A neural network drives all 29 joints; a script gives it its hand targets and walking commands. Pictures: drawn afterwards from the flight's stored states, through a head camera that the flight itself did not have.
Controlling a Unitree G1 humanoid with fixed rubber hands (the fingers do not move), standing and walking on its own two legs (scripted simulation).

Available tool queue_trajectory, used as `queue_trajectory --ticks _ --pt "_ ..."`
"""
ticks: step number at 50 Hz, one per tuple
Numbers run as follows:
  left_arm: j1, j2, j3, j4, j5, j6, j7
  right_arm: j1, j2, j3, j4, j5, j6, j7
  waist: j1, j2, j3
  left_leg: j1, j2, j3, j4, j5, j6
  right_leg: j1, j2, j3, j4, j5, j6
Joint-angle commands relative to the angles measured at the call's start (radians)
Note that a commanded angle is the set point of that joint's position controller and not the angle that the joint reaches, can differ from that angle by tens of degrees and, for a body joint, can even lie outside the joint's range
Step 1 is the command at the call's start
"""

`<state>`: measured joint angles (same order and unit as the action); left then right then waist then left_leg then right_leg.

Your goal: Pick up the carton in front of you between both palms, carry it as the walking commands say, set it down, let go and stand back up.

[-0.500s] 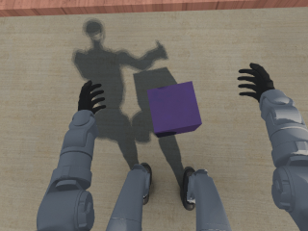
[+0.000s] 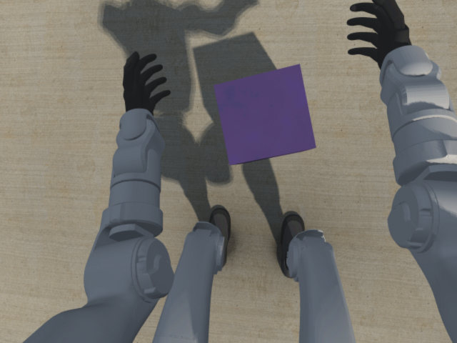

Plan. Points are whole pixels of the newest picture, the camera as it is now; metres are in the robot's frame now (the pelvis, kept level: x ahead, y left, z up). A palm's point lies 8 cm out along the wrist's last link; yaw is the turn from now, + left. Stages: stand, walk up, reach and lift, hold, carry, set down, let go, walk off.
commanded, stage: reach and lift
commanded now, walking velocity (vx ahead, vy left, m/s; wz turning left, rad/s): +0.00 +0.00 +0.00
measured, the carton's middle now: (264, 122) +0.49 +0.00 -0.50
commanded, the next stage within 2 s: none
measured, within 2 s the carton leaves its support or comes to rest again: leaves its support in 1.46 s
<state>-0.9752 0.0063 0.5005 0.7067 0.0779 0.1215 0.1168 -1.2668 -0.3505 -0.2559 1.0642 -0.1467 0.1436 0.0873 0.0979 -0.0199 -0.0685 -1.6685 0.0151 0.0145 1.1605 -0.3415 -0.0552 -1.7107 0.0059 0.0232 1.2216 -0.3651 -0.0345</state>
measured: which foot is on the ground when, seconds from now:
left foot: down 0.00-1.00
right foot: down 0.00-1.00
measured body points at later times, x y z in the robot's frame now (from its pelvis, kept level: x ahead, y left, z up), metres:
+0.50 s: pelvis -0.06 +0.02 -0.21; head +0.31 -0.01 +0.05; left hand +0.46 +0.20 -0.37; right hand +0.53 -0.18 -0.37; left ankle +0.07 +0.15 -0.59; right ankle +0.06 -0.10 -0.59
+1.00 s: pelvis -0.05 +0.02 -0.26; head +0.32 -0.02 -0.01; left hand +0.48 +0.19 -0.43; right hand +0.53 -0.16 -0.44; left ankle +0.07 +0.15 -0.59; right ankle +0.06 -0.10 -0.59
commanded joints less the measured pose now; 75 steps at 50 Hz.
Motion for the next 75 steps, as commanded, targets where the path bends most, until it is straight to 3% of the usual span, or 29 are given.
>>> queue_trajectory --ticks 1,7,11,16,21,25,31,36,40,43,49,54,58,62,64,67,71,75 --pt "-0.095 0.083 0.006 -0.037 0.005 -0.053 -0.006 -0.159 -0.050 -0.017 -0.078 -0.006 -0.038 -0.021 0.006 -0.138 -0.896 0.045 -0.097 0.083 0.085 0.325 -0.043 0.706 0.023 0.083 0.088 0.656 0.039" --pt "-0.138 0.118 -0.055 -0.015 -0.069 -0.080 0.019 -0.191 -0.106 0.049 -0.104 0.075 -0.066 -0.054 -0.008 -0.118 -0.974 0.010 -0.097 0.075 0.290 0.334 -0.051 0.481 0.033 0.055 0.274 0.531 0.042" --pt "-0.200 0.167 -0.130 -0.032 -0.149 -0.075 0.054 -0.281 -0.185 0.141 -0.140 0.177 -0.072 -0.070 0.006 -0.136 -1.089 0.068 -0.093 0.075 0.427 0.345 -0.041 0.406 0.035 0.022 0.411 0.435 0.050" --pt "-0.322 0.209 -0.208 -0.058 -0.237 -0.043 0.094 -0.415 -0.266 0.229 -0.147 0.270 -0.055 -0.077 0.011 -0.172 -1.144 0.074 -0.082 0.082 0.548 0.217 -0.031 0.363 0.023 0.000 0.531 0.264 0.045" --pt "-0.456 0.226 -0.239 0.017 -0.280 -0.007 0.115 -0.525 -0.301 0.272 -0.031 0.311 -0.028 -0.075 0.009 -0.157 -0.990 0.028 -0.065 0.090 0.625 0.027 -0.027 0.227 0.000 0.002 0.592 0.037 0.031" --pt "-0.541 0.238 -0.230 0.121 -0.267 -0.014 0.111 -0.576 -0.308 0.293 0.092 0.318 -0.034 -0.068 0.009 -0.116 -0.832 -0.001 -0.057 0.084 0.689 -0.039 -0.024 0.107 -0.018 0.020 0.633 -0.065 0.023" --pt "-0.622 0.266 -0.222 0.228 -0.257 -0.053 0.095 -0.645 -0.321 0.320 0.163 0.332 -0.068 -0.066 0.007 -0.087 -0.733 -0.022 -0.051 0.072 0.784 0.005 -0.023 0.049 -0.033 0.043 0.721 -0.032 0.017" --pt "-0.622 0.241 -0.288 0.318 -0.346 -0.080 0.076 -0.685 -0.313 0.373 0.119 0.368 -0.100 -0.088 -0.030 -0.134 -0.790 -0.040 -0.056 0.073 0.849 0.088 -0.024 0.152 -0.040 0.043 0.782 0.095 0.020" --pt "-0.621 0.275 -0.310 0.299 -0.376 -0.103 0.073 -0.692 -0.280 0.385 0.048 0.377 -0.106 -0.113 -0.029 -0.170 -0.885 -0.059 -0.064 0.085 0.881 0.137 -0.019 0.257 -0.031 0.041 0.815 0.188 0.032" --pt "-0.583 0.276 -0.317 0.289 -0.378 -0.110 0.080 -0.660 -0.257 0.380 0.020 0.376 -0.105 -0.125 -0.021 -0.163 -0.935 -0.068 -0.073 0.094 0.883 0.169 -0.017 0.314 -0.020 0.039 0.828 0.246 0.036" --pt "-0.543 0.266 -0.277 0.326 -0.319 -0.112 0.078 -0.555 -0.204 0.350 0.118 0.346 -0.098 -0.116 -0.017 -0.115 -0.728 -0.147 -0.077 0.080 0.856 0.107 -0.021 0.115 -0.015 0.041 0.803 0.139 0.038" --pt "-0.576 0.243 -0.278 0.308 -0.297 -0.119 0.074 -0.560 -0.180 0.348 0.139 0.348 -0.109 -0.111 -0.017 -0.084 -0.684 -0.105 -0.079 0.068 0.845 0.105 -0.021 0.020 -0.012 0.036 0.786 0.087 0.031" --pt "-0.650 0.147 -0.325 0.297 -0.315 -0.118 0.067 -0.626 -0.100 0.382 0.132 0.357 -0.115 -0.105 -0.030 -0.080 -0.684 -0.066 -0.095 0.064 0.838 0.091 -0.018 0.015 -0.004 0.031 0.773 0.057 0.021" --pt "-0.680 0.038 -0.260 0.345 -0.232 -0.112 0.061 -0.660 0.051 0.386 0.141 0.334 -0.099 -0.081 0.010 -0.088 -0.644 -0.040 -0.113 0.068 0.837 0.062 -0.012 0.000 0.012 0.027 0.765 0.009 0.028" --pt "-0.821 -0.268 -0.319 0.323 -0.207 -0.091 -0.013 -0.775 0.380 0.449 0.101 0.335 -0.083 -0.009 0.016 -0.094 -0.633 -0.060 -0.131 0.068 0.849 0.061 0.000 -0.002 0.034 0.024 0.771 0.018 0.023" --pt "-0.931 -0.543 -0.308 0.269 -0.153 -0.038 -0.118 -0.769 0.673 0.418 0.095 0.268 -0.047 0.081 -0.004 -0.111 -0.599 -0.112 -0.151 0.085 0.874 0.032 0.000 -0.031 0.059 0.008 0.788 0.026 0.018" --pt "-0.943 -0.688 -0.301 0.208 -0.139 0.014 -0.193 -0.699 0.852 0.373 0.025 0.239 -0.007 0.136 -0.016 -0.117 -0.634 -0.150 -0.157 0.095 0.885 0.042 0.015 -0.043 0.074 -0.015 0.800 0.069 0.011" --pt "-0.923 -0.810 -0.353 0.158 -0.174 0.040 -0.213 -0.717 0.957 0.405 -0.111 0.277 0.008 0.148 -0.018 -0.095 -0.819 -0.111 -0.156 0.114 0.897 0.142 0.016 0.041 0.087 -0.028 0.807 0.172 0.014"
